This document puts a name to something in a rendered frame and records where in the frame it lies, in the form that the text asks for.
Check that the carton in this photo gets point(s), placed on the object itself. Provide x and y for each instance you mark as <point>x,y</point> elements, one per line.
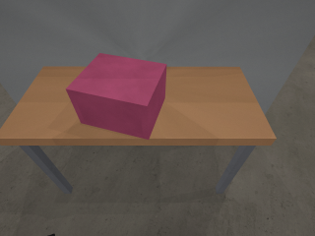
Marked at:
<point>120,94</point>

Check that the table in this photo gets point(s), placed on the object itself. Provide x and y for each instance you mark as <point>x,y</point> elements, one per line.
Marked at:
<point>203,106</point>

